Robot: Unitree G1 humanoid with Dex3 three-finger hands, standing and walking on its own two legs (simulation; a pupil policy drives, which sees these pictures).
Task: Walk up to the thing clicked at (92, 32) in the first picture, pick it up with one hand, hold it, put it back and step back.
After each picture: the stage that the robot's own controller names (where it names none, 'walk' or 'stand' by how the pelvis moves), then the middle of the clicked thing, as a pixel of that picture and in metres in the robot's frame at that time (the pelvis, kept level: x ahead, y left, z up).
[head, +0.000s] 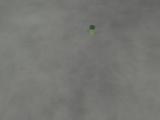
stand; (92, 30) +1.57 -0.05 -0.72
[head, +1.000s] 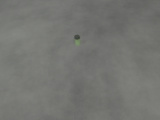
walk; (77, 40) +1.42 +0.24 -0.70
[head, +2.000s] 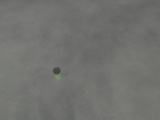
walk; (57, 73) +0.85 +0.36 -0.71
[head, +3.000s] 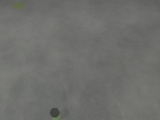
walk; (55, 114) +0.47 +0.25 -0.70
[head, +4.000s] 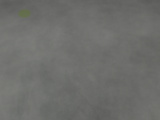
stand; out of the picture +0.27 +0.21 -0.71
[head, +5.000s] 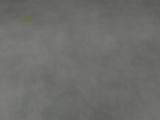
stand; out of the picture +0.28 +0.21 -0.72
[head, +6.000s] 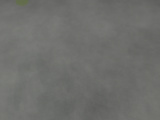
stand; out of the picture +0.31 +0.21 -0.71
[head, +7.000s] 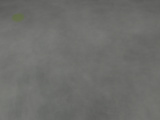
stand; out of the picture +0.29 +0.23 -0.72
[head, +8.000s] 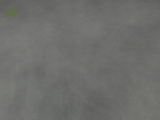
stand; out of the picture +0.30 +0.26 -0.71
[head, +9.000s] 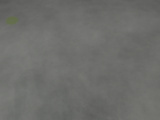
stand; out of the picture +0.29 +0.26 -0.73
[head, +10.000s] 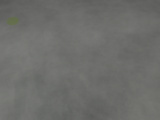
stand; out of the picture +0.29 +0.26 -0.73
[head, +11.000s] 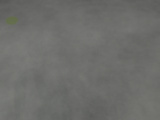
stand; out of the picture +0.28 +0.26 -0.73
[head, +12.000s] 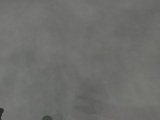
go down; out of the picture +0.32 +0.26 -0.66
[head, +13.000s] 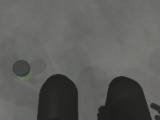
go down; (23, 70) +0.37 +0.28 -0.29
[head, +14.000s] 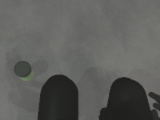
close in; (24, 71) +0.37 +0.28 -0.29
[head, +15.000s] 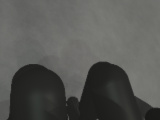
close in; out of the picture +0.35 +0.31 -0.21
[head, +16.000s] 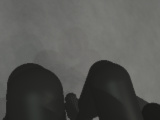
close; out of the picture +0.34 +0.32 -0.22
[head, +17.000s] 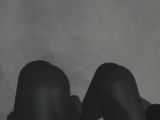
lift; out of the picture +0.29 +0.30 -0.21
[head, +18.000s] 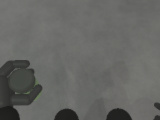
lift; (27, 86) +0.31 +0.21 +0.01
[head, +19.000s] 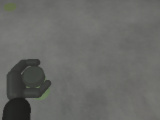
hold; (37, 83) +0.32 +0.20 +0.03
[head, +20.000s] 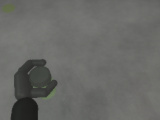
hold; (43, 83) +0.33 +0.17 +0.02
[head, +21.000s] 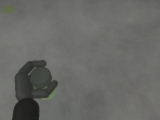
hold; (43, 84) +0.33 +0.17 +0.02
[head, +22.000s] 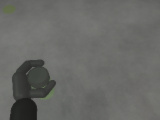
hold; (42, 83) +0.33 +0.18 +0.02
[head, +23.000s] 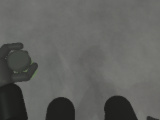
crouch; (23, 66) +0.39 +0.23 -0.07
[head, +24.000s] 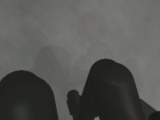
lower; out of the picture +0.38 +0.32 -0.22
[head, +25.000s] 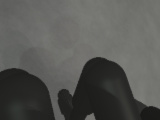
lower; out of the picture +0.38 +0.33 -0.22
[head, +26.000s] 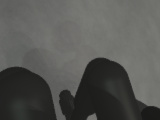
lower; out of the picture +0.37 +0.33 -0.22
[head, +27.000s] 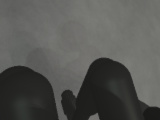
lower; out of the picture +0.36 +0.33 -0.22
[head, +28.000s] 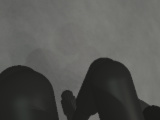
loosen; out of the picture +0.36 +0.33 -0.22
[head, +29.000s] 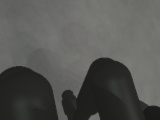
withdraw; out of the picture +0.35 +0.31 -0.22
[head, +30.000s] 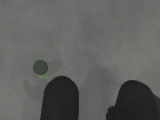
walk; (41, 69) +0.39 +0.25 -0.33
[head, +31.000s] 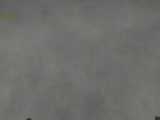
stand; out of the picture +0.31 +0.22 -0.66
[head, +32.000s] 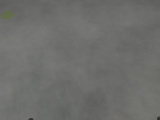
stand; out of the picture +0.32 +0.23 -0.66
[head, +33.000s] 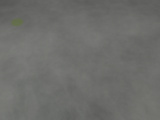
stand; out of the picture +0.33 +0.21 -0.72
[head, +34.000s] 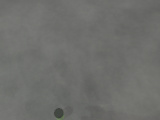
walk; (59, 114) +0.37 +0.18 -0.71
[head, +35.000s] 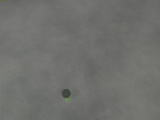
walk; (67, 95) +0.54 +0.22 -0.70
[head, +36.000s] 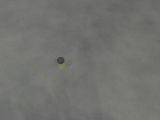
walk; (61, 63) +0.87 +0.24 -0.70
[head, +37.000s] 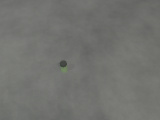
stand; (63, 66) +0.92 +0.25 -0.71
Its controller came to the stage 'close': yes
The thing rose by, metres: 0.73
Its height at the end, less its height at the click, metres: +0.00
